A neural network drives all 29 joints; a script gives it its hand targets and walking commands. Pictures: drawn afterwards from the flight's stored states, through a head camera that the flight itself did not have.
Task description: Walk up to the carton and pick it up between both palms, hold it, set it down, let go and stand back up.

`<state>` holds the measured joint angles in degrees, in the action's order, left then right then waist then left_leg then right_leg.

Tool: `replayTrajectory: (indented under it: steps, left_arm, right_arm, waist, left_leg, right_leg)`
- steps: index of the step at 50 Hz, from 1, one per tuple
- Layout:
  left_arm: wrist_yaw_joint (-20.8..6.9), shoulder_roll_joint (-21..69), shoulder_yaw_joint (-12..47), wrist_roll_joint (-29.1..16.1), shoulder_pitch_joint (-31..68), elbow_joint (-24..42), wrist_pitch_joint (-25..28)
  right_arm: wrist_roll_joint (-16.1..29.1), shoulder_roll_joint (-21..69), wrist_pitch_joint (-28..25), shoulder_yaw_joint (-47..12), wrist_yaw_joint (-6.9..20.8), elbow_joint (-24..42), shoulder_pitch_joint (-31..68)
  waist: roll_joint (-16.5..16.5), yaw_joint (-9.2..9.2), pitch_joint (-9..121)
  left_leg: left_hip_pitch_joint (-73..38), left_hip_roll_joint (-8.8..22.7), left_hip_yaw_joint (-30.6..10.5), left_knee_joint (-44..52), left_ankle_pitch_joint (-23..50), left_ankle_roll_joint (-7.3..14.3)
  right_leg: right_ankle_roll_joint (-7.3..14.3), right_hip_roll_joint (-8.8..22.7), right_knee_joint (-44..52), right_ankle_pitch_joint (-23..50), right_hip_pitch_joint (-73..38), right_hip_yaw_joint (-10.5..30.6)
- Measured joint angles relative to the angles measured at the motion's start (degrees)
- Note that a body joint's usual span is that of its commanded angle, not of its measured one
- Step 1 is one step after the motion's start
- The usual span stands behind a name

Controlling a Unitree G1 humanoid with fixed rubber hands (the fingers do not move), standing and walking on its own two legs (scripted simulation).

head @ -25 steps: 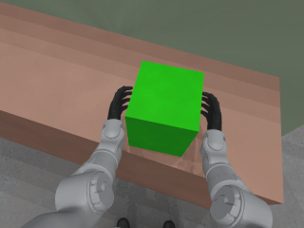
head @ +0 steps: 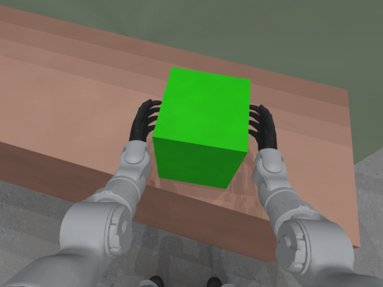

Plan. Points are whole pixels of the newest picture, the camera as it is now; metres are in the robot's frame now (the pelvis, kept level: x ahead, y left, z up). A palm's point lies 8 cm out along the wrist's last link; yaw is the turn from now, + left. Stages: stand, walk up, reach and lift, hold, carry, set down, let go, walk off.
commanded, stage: set down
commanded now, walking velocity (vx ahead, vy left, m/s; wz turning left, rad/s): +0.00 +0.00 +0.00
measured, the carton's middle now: (201, 132) +0.46 -0.02 -0.01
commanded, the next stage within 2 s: none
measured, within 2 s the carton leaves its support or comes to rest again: neither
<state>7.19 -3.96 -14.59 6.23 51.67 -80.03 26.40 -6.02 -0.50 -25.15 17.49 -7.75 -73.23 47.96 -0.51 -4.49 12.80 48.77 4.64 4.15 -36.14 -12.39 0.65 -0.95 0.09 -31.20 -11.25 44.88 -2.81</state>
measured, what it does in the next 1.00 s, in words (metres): stands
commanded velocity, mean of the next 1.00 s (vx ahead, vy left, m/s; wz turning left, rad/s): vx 0.00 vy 0.00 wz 0.00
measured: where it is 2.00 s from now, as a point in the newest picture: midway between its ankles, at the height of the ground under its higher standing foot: outside the picture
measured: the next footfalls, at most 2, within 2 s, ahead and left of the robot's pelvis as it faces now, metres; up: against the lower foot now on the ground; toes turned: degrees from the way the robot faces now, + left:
none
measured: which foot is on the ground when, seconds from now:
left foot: down 0.00-1.00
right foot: down 0.00-1.00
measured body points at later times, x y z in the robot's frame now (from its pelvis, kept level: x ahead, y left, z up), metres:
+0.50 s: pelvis -0.01 -0.01 -0.01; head +0.09 +0.02 +0.43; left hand +0.44 +0.16 +0.01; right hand +0.43 -0.16 +0.02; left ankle +0.03 +0.11 -0.72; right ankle +0.01 -0.13 -0.72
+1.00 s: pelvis -0.01 -0.01 +0.01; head +0.03 +0.01 +0.46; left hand +0.44 +0.19 +0.12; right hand +0.44 -0.17 +0.13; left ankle +0.03 +0.11 -0.72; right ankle +0.01 -0.14 -0.72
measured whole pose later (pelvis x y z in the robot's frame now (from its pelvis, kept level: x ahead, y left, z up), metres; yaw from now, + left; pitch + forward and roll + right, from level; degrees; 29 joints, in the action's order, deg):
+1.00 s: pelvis -0.01 -0.01 +0.01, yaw +2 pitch +15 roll -2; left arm 3.3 -16.7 5.9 -15.6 55.3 -70.0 6.1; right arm 18.2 -10.4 -2.8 -1.3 -7.5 -65.0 53.0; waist 1.2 -3.0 11.0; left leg 36.3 3.1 1.0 -31.6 -10.1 -0.6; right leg -0.1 0.0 -29.0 -10.9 32.8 -3.0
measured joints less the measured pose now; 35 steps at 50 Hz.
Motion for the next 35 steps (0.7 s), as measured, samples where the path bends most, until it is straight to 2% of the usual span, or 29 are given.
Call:
replayTrajectory:
  steps: [4, 9, 16, 20, 25, 29, 33, 35]
  left_arm:
    - [0.05, -0.81, 2.49, -1.91, 0.79, -1.44, 0.03]
    - [-0.61, -1.86, 6.7, -6.52, 1.56, -2.6, -0.67]
    - [-0.87, -4.12, 9.56, -10.9, 1.35, -0.19, -1.84]
    - [-2.83, -5.92, 9.87, -12.02, 2.45, -2.41, -1.44]
    - [-3.1, -6.75, 13.22, -15.48, 0.87, -2.61, 0.55]
    - [-2.57, -6.85, 14.72, -16.47, -0.71, 0.99, -0.99]
    - [-2.31, -6.82, 14.52, -15.71, -3.55, 11.45, -5.86]
    - [-2.83, -7.13, 14.27, -14.66, -3.03, 12.77, -7.83]
  right_arm:
    - [2.11, -1.18, 0.29, -2.57, 0.52, -1.71, 1.22]
    - [4.77, -2.32, 1.81, -5.22, 0.52, -3.3, 2.77]
    - [9.07, -3.72, 3.49, -8.24, 0.78, -1.19, 2.55]
    - [8.79, -4.17, 4.01, -10.06, 0.75, -2.1, 3.35]
    - [10.08, -3.05, 3.27, -9.85, 0.01, -0.73, 1.31]
    - [11.39, -2.9, 3.78, -9.96, 0.34, 0.58, 0.37]
    - [15.95, -4.66, 5.23, -12.44, 0.44, 5.26, -1.09]
    - [17.22, -6.07, 6.35, -13.12, 0.94, 5.77, -0.31]
  waist:
    - [-0.13, 0.1, 1.0]
    - [-0.95, 0.43, 2.01]
    - [-1.16, 1.17, 2.68]
    - [-0.27, 0.84, 0.32]
    - [0.4, -0.14, 3.04]
    - [0.15, -0.54, 4.43]
    - [0.42, 0.5, 2.95]
    - [0.37, 1.04, 2.23]
  left_leg:
    - [2.03, 0.05, -0.15, -2.31, -0.85, 0.02]
    - [3.86, 0.09, -0.71, -3.85, -1.2, 0.02]
    - [4.55, 0.07, -1.36, -4.13, -0.95, -0.42]
    - [2.72, -0.42, -1.71, -3.37, -0.37, -0.53]
    - [5.27, -0.87, -2.77, -3.87, -0.21, -0.95]
    - [6.41, -0.7, -3.62, -5.38, -1.07, -1.14]
    - [2.91, -0.04, -3.81, -4.42, -1.13, -1.56]
    - [0.85, 0.22, -3.84, -3.93, -1.1, -1.59]
  right_leg:
    - [0.03, 0.01, -2.52, -0.3, 2.16, 0.11]
    - [0.08, -0.16, -4.25, -1.62, 3.82, -0.01]
    - [0.36, -0.31, -4.84, -1.69, 4.54, -0.28]
    - [0.57, 0.04, -5.11, -1.83, 3.03, -0.49]
    - [0.89, 0.37, -6.22, -2.44, 5.4, -1.35]
    - [1.06, 0.07, -6.89, -3.07, 5.94, -1.89]
    - [0.76, -0.95, -4.51, -2.05, 2.04, -1.41]
    - [1.06, -1.35, -3.47, -1.65, -0.13, -1.19]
